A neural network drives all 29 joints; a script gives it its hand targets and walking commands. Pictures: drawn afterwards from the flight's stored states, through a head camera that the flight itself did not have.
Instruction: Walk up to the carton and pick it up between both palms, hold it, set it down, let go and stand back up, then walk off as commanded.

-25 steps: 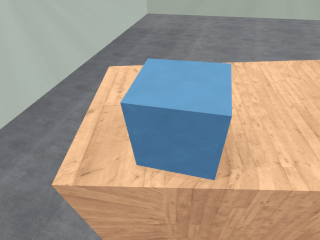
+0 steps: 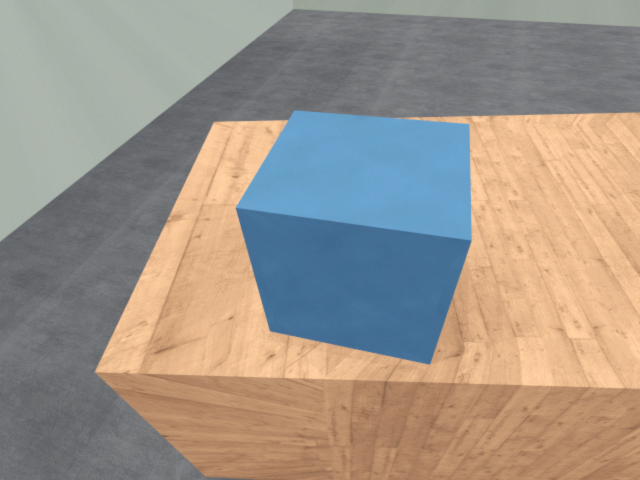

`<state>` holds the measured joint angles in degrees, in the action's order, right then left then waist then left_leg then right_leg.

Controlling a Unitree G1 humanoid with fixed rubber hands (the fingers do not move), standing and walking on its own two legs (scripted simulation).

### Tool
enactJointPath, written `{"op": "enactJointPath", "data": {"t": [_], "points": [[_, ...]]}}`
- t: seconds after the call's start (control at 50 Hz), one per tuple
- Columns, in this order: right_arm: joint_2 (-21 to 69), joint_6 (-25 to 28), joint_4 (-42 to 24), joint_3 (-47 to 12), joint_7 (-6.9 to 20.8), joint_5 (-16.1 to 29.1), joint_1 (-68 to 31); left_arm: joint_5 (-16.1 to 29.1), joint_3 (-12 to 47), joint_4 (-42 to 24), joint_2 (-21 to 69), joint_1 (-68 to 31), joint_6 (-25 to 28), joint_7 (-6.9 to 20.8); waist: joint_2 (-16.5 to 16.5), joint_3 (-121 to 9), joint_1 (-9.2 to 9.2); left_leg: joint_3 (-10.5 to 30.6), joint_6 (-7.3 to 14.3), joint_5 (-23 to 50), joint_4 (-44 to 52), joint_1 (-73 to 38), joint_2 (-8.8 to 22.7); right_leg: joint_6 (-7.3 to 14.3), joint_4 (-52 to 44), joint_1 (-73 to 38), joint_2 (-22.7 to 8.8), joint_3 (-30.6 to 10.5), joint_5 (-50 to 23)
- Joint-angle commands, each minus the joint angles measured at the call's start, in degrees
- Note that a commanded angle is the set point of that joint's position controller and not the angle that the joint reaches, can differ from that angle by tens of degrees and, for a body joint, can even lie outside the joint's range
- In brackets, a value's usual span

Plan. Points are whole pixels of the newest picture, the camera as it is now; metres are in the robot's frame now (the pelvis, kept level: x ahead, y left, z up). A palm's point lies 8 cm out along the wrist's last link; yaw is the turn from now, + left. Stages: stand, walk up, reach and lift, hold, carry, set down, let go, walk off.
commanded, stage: stand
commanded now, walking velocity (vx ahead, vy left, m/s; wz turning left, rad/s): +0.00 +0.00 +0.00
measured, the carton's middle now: (361, 236) +0.47 -0.05 +0.04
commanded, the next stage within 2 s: walk off in 0.40 s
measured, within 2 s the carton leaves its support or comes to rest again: neither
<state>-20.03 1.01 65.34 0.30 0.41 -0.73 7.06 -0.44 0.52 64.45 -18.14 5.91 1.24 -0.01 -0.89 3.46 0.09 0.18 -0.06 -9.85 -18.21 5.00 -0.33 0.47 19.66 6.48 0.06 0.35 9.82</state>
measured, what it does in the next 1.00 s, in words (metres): lifts its left foot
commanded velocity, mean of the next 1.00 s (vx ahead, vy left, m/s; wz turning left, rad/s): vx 0.00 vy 0.00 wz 0.00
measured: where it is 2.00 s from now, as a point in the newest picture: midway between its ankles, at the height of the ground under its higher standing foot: outside the picture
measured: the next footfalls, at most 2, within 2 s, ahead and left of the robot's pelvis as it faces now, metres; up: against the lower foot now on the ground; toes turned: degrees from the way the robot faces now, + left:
left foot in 1.28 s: -0.16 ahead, +0.12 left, +0.00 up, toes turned +0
right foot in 1.62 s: -0.16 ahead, -0.14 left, +0.00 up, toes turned +5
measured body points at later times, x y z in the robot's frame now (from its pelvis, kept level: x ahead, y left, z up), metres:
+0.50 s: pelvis +0.01 +0.00 +0.00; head +0.01 -0.01 +0.45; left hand +0.09 +0.29 -0.13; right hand +0.08 -0.30 -0.14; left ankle +0.00 +0.12 -0.75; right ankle +0.01 -0.11 -0.75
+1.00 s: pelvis -0.07 -0.03 -0.04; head +0.05 -0.07 +0.39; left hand +0.04 +0.30 -0.14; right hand +0.05 -0.35 -0.19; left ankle -0.04 +0.12 -0.72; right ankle +0.01 -0.11 -0.75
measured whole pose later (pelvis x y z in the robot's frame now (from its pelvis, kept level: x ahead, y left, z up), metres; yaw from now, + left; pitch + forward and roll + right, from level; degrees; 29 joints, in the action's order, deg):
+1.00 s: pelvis -0.07 -0.03 -0.04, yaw +0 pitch -3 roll +2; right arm -25.0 -5.1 46.4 5.6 -0.4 -0.1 3.7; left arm -2.2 -4.8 49.8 -20.3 4.0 -3.1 0.1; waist -3.4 19.9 0.4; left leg 5.2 0.5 -30.8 -55.3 25.0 -5.1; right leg 2.7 45.0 25.3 -0.1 0.1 16.5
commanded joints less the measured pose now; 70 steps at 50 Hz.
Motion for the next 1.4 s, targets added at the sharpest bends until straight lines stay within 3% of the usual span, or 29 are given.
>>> {"op": "enactJointPath", "data": {"t": [0.0,0.26,0.28,0.36,0.4,0.56,0.58,0.7,0.74,0.78,0.82,0.84,0.86,0.88,0.9,0.94,1.0,1.04,1.12,1.16,1.2,1.22,1.24,1.26,1.28,1.3,1.32,1.34,1.38], "points": [[-11.7,0.9,-2.2,2.1,-0.8,0.3,-1.8,0.2,-2.5,-3.5,-14.2,-2.6,1.6,-0.8,1.6,-4.4,-0.45,6.1,1.9,7.6,3.6,1.5,7.8,0.7,-3.6,-3.1,-7.8,-6.5,-10.1],[-12.5,1.1,-2.4,2.4,-0.7,-0.1,-2.5,0.2,-2.2,-3.0,-12.8,-3.0,1.0,-1.1,0.4,-4.0,-0.45,5.7,1.4,8.1,4.4,0.3,8.1,0.9,-4.3,-2.7,-8.1,-6.5,-10.8],[-12.0,1.0,-2.8,2.6,-0.7,0.0,-2.8,0.0,-2.4,-2.5,-14.0,-2.6,0.9,-1.1,3.4,-4.3,0.14,5.9,1.4,7.1,5.1,0.0,8.3,0.6,-4.3,-2.5,-7.5,-5.8,-9.1],[-12.6,0.8,-3.4,2.7,-1.0,0.0,-3.6,0.1,-2.5,-2.6,-13.6,-3.2,0.9,-1.1,1.0,-2.7,-0.87,5.5,1.6,6.2,5.1,1.2,7.7,0.4,-5.3,-2.0,-7.6,-6.0,-7.2],[-12.5,1.0,-3.1,2.6,-0.9,0.1,-2.3,0.0,-2.3,-2.5,-12.8,-2.1,0.9,-0.9,3.3,-2.3,-0.47,6.0,1.8,5.2,5.5,1.2,7.9,0.7,-5.1,-1.5,-7.5,-5.7,-7.3],[-12.1,0.8,-3.2,2.6,-1.0,-0.1,-2.4,-0.3,-2.7,-2.9,-13.8,-4.0,1.2,-0.9,1.0,-5.2,0.03,4.8,1.4,8.2,3.7,0.2,7.6,0.4,-5.0,-3.4,-7.5,-6.0,-9.9],[-13.2,-0.2,-7.8,4.5,-0.4,1.0,-2.9,0.3,-6.1,-6.7,-14.9,-3.2,-0.4,-1.1,-1.4,2.7,1.28,3.1,2.3,19.2,-1.9,7.1,6.9,3.2,5.1,3.6,-5.6,-4.8,-21.8],[-14.9,-1.7,-14.3,6.8,-1.0,0.5,-1.1,0.5,-7.2,-10.9,-14.4,2.0,-1.6,-1.0,-4.0,-4.9,0.72,6.2,8.8,27.3,-5.7,7.4,10.9,2.6,18.1,2.2,-2.5,-2.8,-16.8],[-16.2,-2.1,-17.0,7.6,-1.3,0.6,0.0,0.0,-8.0,-12.6,-15.1,3.2,-2.5,-1.1,-7.2,-7.7,0.15,8.5,10.8,26.7,-7.3,8.5,13.2,3.5,24.6,3.2,-1.6,-3.3,-6.9],[-16.2,-2.6,-19.4,7.9,-1.2,0.3,0.0,-0.3,-8.0,-13.6,-15.4,3.8,-3.0,-0.9,-7.8,-8.9,-0.08,9.8,10.8,23.0,-8.2,9.5,13.5,3.9,24.6,2.5,-1.2,-4.0,-0.2],[-16.1,-3.2,-22.1,8.0,-1.2,0.4,-0.7,-0.6,-8.6,-14.8,-16.5,5.9,-3.3,-0.7,-4.1,-12.1,-1.75,8.2,9.6,17.5,-14.4,11.1,11.1,5.4,23.0,0.9,-3.8,-7.4,-5.5],[-14.9,-3.8,-23.6,7.8,-1.3,0.6,-2.0,-0.9,-8.9,-15.2,-18.4,7.6,-3.3,-0.7,1.2,-12.8,-3.46,4.3,7.2,10.0,-22.3,14.3,5.7,7.3,17.9,0.2,-8.9,-13.3,-10.5],[-12.5,-4.6,-23.9,7.4,-1.1,0.8,-1.3,-1.7,-9.3,-16.9,-20.7,6.9,-3.3,-0.9,10.4,-13.4,-4.77,-1.6,2.4,-9.5,-34.8,16.4,-5.6,12.3,5.8,2.2,-17.1,-23.5,-13.9],[-12.4,-5.5,-23.6,7.5,-1.4,0.6,1.2,-2.2,-10.1,-17.9,-22.3,4.5,-3.5,-0.7,15.1,-13.3,-4.27,3.8,0.7,-31.0,-45.4,17.3,-9.1,14.6,0.2,4.2,-21.3,-28.3,-10.7],[-13.3,-6.2,-23.4,8.0,-1.6,0.4,3.4,-2.5,-10.2,-19.1,-22.6,2.4,-3.8,-0.8,14.4,-12.7,-2.95,9.2,0.5,-30.3,-50.8,17.6,-8.4,14.1,0.6,5.5,-20.5,-28.3,-3.4],[-14.7,-6.4,-23.2,8.2,-0.9,0.8,5.5,-2.4,-10.1,-20.3,-22.0,1.3,-3.8,-1.2,13.0,-13.1,-2.07,11.1,1.3,-26.2,-52.7,19.4,-7.7,11.3,0.4,6.0,-19.3,-26.4,5.6],[-15.9,-6.5,-21.5,9.3,-1.1,0.8,8.5,-2.1,-10.2,-22.5,-20.3,-2.1,-3.9,-1.9,14.7,-14.3,-0.42,13.8,0.8,-23.1,-56.7,23.0,-7.1,9.5,3.4,1.9,-16.9,-22.9,5.7],[-15.8,-6.3,-21.4,9.3,-0.8,0.6,9.8,-2.0,-10.5,-22.5,-18.9,-1.6,-3.6,-1.9,11.9,-13.8,-1.09,12.4,-0.6,-21.3,-53.5,24.2,-5.5,10.3,5.1,-1.7,-15.7,-22.2,8.6],[-14.1,-4.7,-22.2,8.3,-1.2,0.9,7.5,-1.7,-9.7,-22.9,-17.6,2.7,-3.3,-2.0,13.8,-12.1,-2.83,7.8,-0.6,-25.6,-39.0,23.7,-1.7,12.5,9.9,-6.4,-17.7,-21.1,-11.0],[-13.8,-4.5,-21.7,8.3,-1.1,0.5,9.6,-1.9,-9.4,-22.7,-18.4,2.6,-3.5,-1.8,15.5,-10.1,-1.30,6.7,1.1,-30.4,-28.7,16.8,0.0,11.8,11.5,0.5,-17.6,-20.9,-18.1],[-13.2,-3.6,-20.5,8.8,-0.7,-0.2,13.7,-1.2,-9.2,-22.5,-18.8,1.6,-3.9,-1.5,11.6,-10.5,1.59,4.2,3.3,-23.4,-11.4,5.8,-0.3,8.7,16.3,7.9,-13.9,-16.6,-15.6],[-14.0,-3.2,-20.2,9.4,-0.6,-1.5,15.2,-0.7,-8.8,-22.9,-17.3,1.8,-4.2,-1.5,4.0,-8.9,3.34,7.0,4.0,-17.9,-4.2,2.9,-0.1,6.4,24.1,15.9,-9.0,-14.7,-4.5],[-17.0,-3.1,-21.2,9.3,-0.4,-2.1,12.7,-0.1,-8.6,-22.9,-15.0,2.1,-4.3,-1.7,-10.8,-6.0,2.62,19.7,6.6,-12.3,0.0,4.0,7.9,3.3,35.7,25.8,0.1,-8.0,17.8],[-21.4,-3.0,-22.7,9.7,-0.7,-2.9,8.5,0.0,-9.0,-23.7,-14.4,0.0,-4.3,-2.2,-16.0,-2.8,2.22,30.4,10.9,3.1,-2.6,5.7,18.5,1.2,48.1,34.5,9.4,-4.0,30.0],[-23.6,-2.8,-23.8,9.6,-1.2,-2.4,5.8,-0.4,-9.6,-24.3,-16.4,-3.8,-3.9,-2.4,-15.3,-0.3,3.81,35.4,17.2,2.6,-2.0,15.3,22.8,1.8,54.3,29.3,8.8,-8.7,30.1],[-23.2,-2.0,-25.0,9.4,-1.9,-2.0,3.7,-1.1,-9.2,-24.8,-17.9,-4.9,-3.0,-2.6,-15.7,0.8,3.65,39.3,18.4,3.3,-2.9,19.8,22.6,1.4,55.2,24.1,5.9,-12.8,26.2],[-21.9,-1.8,-25.4,8.9,-2.3,-1.6,2.4,-1.1,-10.0,-24.3,-20.2,-3.0,-2.8,-2.0,-15.4,2.1,2.28,34.8,17.6,6.2,-5.2,19.4,22.0,1.3,54.4,23.3,2.8,-13.1,22.9],[-18.9,-1.9,-25.6,7.9,-2.0,-1.7,0.8,-0.9,-10.1,-23.6,-19.7,-2.8,-2.7,-1.4,-10.5,3.3,1.43,26.2,15.3,7.7,-6.8,18.6,17.2,0.8,54.2,24.2,4.6,-11.3,21.1],[-16.2,-1.7,-25.7,6.5,-2.3,-0.8,-5.4,-0.4,-10.6,-22.1,-17.6,2.7,-3.1,-1.4,-10.3,5.3,-1.90,13.4,12.3,14.3,-9.9,13.8,13.8,0.2,58.0,29.6,7.4,-10.6,17.3]]}}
